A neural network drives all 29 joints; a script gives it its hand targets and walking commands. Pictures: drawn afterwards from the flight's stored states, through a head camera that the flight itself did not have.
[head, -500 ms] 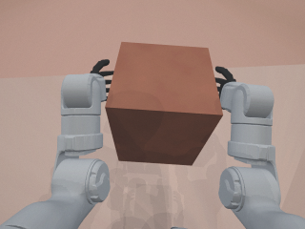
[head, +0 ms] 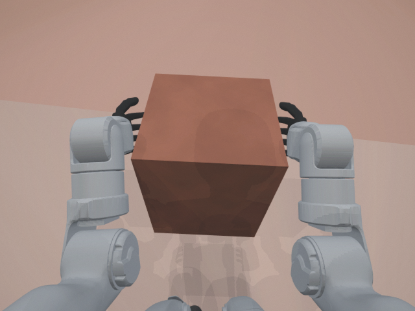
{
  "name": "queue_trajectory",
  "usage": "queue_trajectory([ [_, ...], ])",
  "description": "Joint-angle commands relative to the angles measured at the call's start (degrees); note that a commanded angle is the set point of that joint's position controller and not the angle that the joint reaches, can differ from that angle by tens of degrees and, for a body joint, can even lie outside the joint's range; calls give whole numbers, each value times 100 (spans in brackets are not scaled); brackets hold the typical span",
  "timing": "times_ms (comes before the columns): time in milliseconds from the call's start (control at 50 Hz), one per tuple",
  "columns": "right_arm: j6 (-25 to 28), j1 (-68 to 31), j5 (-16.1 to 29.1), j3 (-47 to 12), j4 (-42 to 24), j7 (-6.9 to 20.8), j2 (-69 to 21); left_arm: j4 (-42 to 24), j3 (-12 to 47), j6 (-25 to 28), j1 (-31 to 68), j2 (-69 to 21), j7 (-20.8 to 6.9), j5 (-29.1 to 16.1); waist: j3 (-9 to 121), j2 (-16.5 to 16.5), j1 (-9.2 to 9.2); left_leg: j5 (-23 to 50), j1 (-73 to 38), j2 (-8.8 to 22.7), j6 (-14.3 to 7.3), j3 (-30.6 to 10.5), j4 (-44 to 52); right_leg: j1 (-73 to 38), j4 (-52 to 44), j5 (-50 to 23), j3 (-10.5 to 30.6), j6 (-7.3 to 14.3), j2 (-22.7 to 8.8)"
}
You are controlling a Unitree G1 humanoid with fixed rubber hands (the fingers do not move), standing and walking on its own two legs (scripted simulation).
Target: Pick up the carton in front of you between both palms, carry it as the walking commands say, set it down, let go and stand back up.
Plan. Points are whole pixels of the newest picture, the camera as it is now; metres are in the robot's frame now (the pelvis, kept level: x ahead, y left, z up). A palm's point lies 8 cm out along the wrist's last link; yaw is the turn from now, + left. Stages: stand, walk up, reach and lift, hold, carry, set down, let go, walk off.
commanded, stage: carry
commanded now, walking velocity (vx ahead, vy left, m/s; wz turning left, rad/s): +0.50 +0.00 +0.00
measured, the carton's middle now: (208, 160) +0.38 -0.04 +0.07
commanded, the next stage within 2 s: none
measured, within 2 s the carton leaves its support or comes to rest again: neither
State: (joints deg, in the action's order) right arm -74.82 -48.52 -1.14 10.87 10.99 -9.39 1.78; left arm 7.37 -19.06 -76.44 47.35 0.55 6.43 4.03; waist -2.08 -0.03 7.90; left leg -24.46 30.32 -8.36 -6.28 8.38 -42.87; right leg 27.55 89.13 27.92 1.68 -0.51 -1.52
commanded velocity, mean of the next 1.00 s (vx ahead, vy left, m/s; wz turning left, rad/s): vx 0.50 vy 0.00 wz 0.00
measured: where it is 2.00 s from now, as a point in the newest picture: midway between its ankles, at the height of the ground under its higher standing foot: (167, 108)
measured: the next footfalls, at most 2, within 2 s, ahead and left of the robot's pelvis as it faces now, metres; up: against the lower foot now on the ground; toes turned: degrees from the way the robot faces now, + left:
right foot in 0.28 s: +0.40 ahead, -0.14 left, +0.05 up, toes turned +0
left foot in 0.64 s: +0.56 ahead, +0.11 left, +0.07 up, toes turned +12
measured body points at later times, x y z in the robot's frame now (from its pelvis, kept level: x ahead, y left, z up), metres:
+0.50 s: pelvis +0.32 -0.04 +0.09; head +0.35 -0.03 +0.54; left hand +0.66 +0.20 +0.25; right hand +0.74 -0.10 +0.26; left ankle +0.32 +0.07 -0.55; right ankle +0.36 -0.14 -0.64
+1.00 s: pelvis +0.63 +0.03 +0.11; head +0.64 +0.04 +0.56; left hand +1.02 +0.20 +0.29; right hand +1.02 -0.11 +0.29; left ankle +0.51 +0.10 -0.63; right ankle +0.77 -0.06 -0.55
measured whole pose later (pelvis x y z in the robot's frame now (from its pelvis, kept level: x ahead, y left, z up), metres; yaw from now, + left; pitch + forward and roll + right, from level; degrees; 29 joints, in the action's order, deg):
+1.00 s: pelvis +0.63 +0.03 +0.11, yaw +5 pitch +5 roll -2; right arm -75.5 -50.4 -1.5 14.8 10.4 -8.8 1.7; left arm 8.3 -17.0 -77.8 51.3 1.1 7.3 5.2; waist 3.5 -0.9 5.2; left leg -29.3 5.3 0.9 1.5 5.5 -21.0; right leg 45.0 54.9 24.6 -7.6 3.5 -2.5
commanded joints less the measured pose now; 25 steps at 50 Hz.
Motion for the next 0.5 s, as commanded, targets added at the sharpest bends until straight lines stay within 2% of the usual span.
queue_trajectory([
  [0,132,-5641,3315,-3455,-1615,1516,-7012,-560,2870,180,4144,-5309,-963,-1670,3414,273,-389,1834,-3559,1870,-1017,-3408,1614,1709,-84,9,171,227,-157],
  [60,110,-5498,3246,-3370,-1568,1529,-6886,-535,2957,175,3890,-5145,-916,-1473,3221,163,-366,1895,-3563,2005,-1119,-3232,1790,2130,-792,259,-47,211,-291],
  [100,48,-5309,3103,-3252,-1417,1530,-6744,-555,3071,126,3907,-5095,-904,-1456,3064,65,-323,2157,-3686,2015,-1160,-3021,1966,2393,-1550,-104,-171,139,-386],
  [140,-48,-4996,2901,-3098,-1080,1559,-6623,-412,3213,55,3894,-5165,-926,-1516,2869,-112,-293,2548,-3533,1812,-1020,-2488,2092,2055,-2697,-518,-424,99,-294],
  [200,-140,-4513,2569,-2843,-443,1646,-6506,-90,3399,-3,3907,-5403,-983,-1653,2660,-594,-334,3835,-3453,1605,-685,-1780,2005,1267,-4141,-851,-1015,172,180],
  [220,-149,-4411,2464,-2749,-260,1679,-6481,31,3447,-7,3914,-5517,-1007,-1723,2703,-762,-441,4815,-3333,1554,-518,-1464,1776,658,-4550,-783,-1271,246,423],
  [240,-149,-4260,2371,-2645,-80,1710,-6448,131,3474,3,3936,-5621,-1030,-1795,2888,-933,-639,6111,-3153,1560,-346,-1143,1266,-229,-4848,-747,-1561,339,718],
  [260,-136,-4149,2309,-2562,45,1734,-6407,231,3492,29,3918,-5760,-1059,-1859,3319,-923,-1042,6451,-2585,1522,-56,-712,322,-1769,-5369,-1193,-1571,498,775],
  [280,-120,-4168,2259,-2519,66,1763,-6396,233,3503,78,3939,-5852,-1087,-1949,3857,-620,-1515,5458,-1342,1361,258,-493,-736,-3545,-5490,-949,-632,859,278],
  [300,-119,-4381,2266,-2476,-52,1807,-6486,51,3477,173,4122,-5828,-1098,-2021,4249,1278,-1592,2685,307,515,654,-589,-2751,-4510,-6208,-692,2693,1909,-1385],
  [320,-110,-4542,2177,-2457,-111,1784,-6460,-62,3608,193,4275,-6031,-1113,-2186,3794,1619,-1509,-258,1300,108,548,-1067,-3859,-4507,-6800,-2000,4001,2263,-1650],
  [340,-79,-4492,2135,-2430,-130,1720,-6385,-420,3811,181,4654,-6217,-1144,-2460,3511,663,-1415,-283,1669,493,401,-1469,-4473,-4257,-6318,-2468,3364,2205,-1732],
  [360,-65,-4375,2009,-2285,-252,1633,-6183,-692,3983,182,4987,-6476,-1176,-2777,3392,-15,-1400,-239,1780,657,344,-1367,-4411,-3956,-6183,-2727,2922,1986,-1630],
  [380,-61,-4269,1861,-2171,-304,1536,-6061,-986,4094,187,5325,-6605,-1199,-3039,3234,-143,-1327,-161,1845,825,282,-1371,-4084,-3702,-6245,-2455,2501,1727,-1500],
  [400,-58,-4173,1715,-2089,-374,1446,-5889,-1167,4171,182,5546,-6665,-1216,-3241,3209,-23,-1236,-67,1719,943,270,-1358,-3632,-3476,-6384,-1894,2125,1496,-1364],
  [420,-66,-4121,1588,-2037,-462,1363,-5702,-1268,4185,172,5670,-6655,-1229,-3380,3214,180,-1197,-42,1539,955,281,-1208,-3283,-3314,-6496,-1551,1832,1393,-1292],
  [480,-137,-3864,1287,-1992,-367,1209,-5318,-985,4002,87,5425,-6473,-1260,-3369,3015,629,-1237,-111,1093,1071,349,-826,-1754,-2846,-6767,-1543,1168,1410,-1259],
])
